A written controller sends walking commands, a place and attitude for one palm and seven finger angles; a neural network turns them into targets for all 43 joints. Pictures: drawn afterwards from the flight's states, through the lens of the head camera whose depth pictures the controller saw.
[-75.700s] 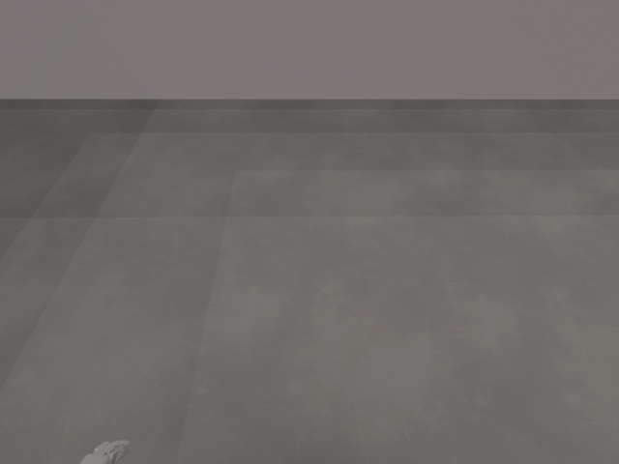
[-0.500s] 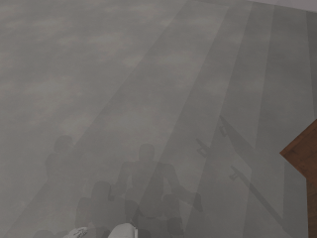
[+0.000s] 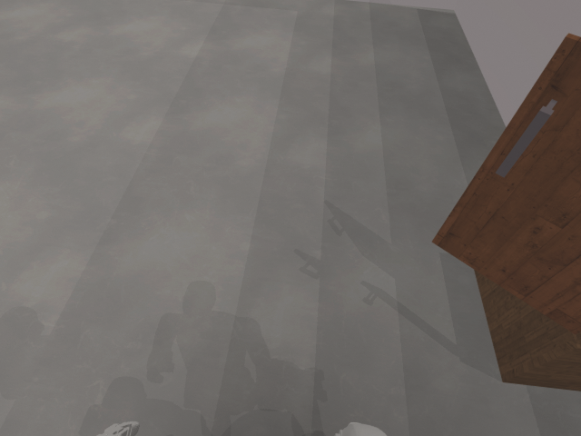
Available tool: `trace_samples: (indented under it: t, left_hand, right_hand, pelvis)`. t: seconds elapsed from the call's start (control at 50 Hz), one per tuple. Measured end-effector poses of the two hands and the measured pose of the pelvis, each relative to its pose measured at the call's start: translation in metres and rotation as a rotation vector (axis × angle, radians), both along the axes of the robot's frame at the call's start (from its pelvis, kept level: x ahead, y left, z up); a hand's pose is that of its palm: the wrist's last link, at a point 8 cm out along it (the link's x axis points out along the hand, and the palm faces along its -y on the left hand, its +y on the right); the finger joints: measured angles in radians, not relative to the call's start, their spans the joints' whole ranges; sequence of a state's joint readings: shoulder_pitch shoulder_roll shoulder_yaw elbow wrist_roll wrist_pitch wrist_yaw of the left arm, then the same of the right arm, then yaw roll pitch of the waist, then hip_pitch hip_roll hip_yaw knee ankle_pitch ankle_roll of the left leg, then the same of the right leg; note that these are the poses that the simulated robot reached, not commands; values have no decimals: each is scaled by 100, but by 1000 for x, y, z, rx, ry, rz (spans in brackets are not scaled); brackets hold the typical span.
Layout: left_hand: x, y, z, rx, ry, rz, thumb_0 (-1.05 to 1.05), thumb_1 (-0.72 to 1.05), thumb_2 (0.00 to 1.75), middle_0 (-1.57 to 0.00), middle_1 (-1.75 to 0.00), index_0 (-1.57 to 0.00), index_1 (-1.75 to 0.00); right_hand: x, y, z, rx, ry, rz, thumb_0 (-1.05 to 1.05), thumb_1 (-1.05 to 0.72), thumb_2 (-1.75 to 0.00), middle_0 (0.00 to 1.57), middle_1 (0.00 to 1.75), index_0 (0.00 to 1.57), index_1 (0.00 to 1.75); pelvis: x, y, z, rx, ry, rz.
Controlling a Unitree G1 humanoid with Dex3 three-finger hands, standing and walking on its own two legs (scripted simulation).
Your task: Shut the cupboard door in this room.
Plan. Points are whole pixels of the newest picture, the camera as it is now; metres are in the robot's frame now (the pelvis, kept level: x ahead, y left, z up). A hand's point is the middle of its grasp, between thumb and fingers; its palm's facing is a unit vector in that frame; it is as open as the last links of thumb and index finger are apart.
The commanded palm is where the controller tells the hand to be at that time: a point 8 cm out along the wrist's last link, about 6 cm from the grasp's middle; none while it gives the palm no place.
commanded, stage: turn to face it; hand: left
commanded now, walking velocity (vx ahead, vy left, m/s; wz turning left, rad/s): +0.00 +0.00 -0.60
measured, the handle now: (525, 139) +0.63 -0.41 +0.05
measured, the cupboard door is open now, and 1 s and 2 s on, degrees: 54 54 54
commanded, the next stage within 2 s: take the last steps up to it in 1.02 s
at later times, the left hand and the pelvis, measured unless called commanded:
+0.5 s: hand out of the picture +0.13 +0.14 -0.17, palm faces -0.23 -0.95 -0.21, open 7.4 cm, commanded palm none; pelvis +0.01 -0.03 +0.00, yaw -16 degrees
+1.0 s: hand (250, 391) +0.21 +0.08 -0.15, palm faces -0.50 -0.82 -0.28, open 7.4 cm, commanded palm none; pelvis +0.01 -0.05 -0.01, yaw -30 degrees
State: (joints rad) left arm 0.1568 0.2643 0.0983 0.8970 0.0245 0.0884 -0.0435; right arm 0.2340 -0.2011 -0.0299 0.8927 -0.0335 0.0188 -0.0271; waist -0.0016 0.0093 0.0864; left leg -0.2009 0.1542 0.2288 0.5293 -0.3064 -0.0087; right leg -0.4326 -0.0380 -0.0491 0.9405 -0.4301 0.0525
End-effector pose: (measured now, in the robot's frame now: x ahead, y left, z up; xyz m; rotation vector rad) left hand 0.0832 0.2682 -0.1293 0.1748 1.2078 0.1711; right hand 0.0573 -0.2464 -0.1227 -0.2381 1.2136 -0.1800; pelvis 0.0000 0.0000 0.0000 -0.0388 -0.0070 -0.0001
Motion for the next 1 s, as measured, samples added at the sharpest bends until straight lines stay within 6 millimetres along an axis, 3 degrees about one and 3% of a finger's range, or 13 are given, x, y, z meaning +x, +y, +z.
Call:
trace_samples:
  t: [0.1, 0.16, 0.32, 0.44, 0.58, 0.68, 0.76, 0.84, 0.92, 1.0]
  left_hand:
    - [43, -32, 4, 39, -71, -114, 1, 91, 90, -20, -30, -20, -30]
    - [55, -52, 7, 59, -102, -162, 0, 91, 90, -20, -30, -20, -30]
    - [52, -82, 12, 36, -39, -228, 0, 90, 90, -20, -30, -20, -30]
    - [53, -84, 1, -1, -1, -264, 0, 90, 90, -21, -30, -20, -30]
    - [65, -61, -22, -22, 56, -300, 1, 90, 90, -21, -30, -20, -30]
    - [86, -56, -13, -10, 64, -363, 1, 91, 90, -20, -30, -20, -30]
    - [106, -64, -4, 4, 45, -413, 1, 91, 90, -20, -30, -20, -30]
    - [126, -89, 1, 21, 17, -485, 1, 91, 90, -20, -30, -20, -30]
    - [142, -123, 2, 41, -50, -562, 1, 91, 90, -20, -30, -20, -30]
    - [139, -148, 8, 47, -72, -601, 0, 91, 90, -20, -30, -20, -30]
  right_hand:
    - [-36, -33, -28, 33, 49, -109, 0, -90, -90, 21, 30, 20, 30]
    - [-49, -51, -40, 36, 82, -162, 1, -90, -90, 21, 30, 20, 30]
    - [-40, -67, -15, 31, 14, -215, 1, -91, -90, 20, 30, 20, 30]
    - [-26, -63, -4, 6, -38, -243, 1, -91, -90, 20, 30, 20, 30]
    - [-20, -43, 4, -46, -102, -284, 0, -91, -90, 20, 30, 20, 30]
    - [-43, -28, 11, -46, -72, -328, 0, -91, -90, 21, 30, 20, 30]
    - [-70, -23, 8, -27, -32, -387, 0, -90, -90, 21, 30, 20, 30]
    - [-104, -24, -5, 7, 9, -466, 0, -90, -90, 21, 30, 20, 30]
    - [-141, -33, -29, 49, 50, -549, 0, -90, -90, 21, 30, 20, 30]
    - [-162, -42, -38, 61, 101, -608, 1, -91, -90, 21, 30, 20, 30]
  pelvis:
    - [4, -22, -15, 31, -3, -66]
    - [3, -31, -19, 31, -4, -100]
    - [2, -42, -1, 61, 16, -177]
    - [7, -36, -1, 54, 27, -240]
    - [16, -14, -10, 39, 35, -326]
    - [18, -11, -1, 15, 24, -389]
    - [18, -14, 2, 5, 21, -432]
    - [15, -23, -1, 9, 15, -476]
    - [11, -41, -15, 39, 9, -513]
    - [8, -47, -13, 34, 7, -532]
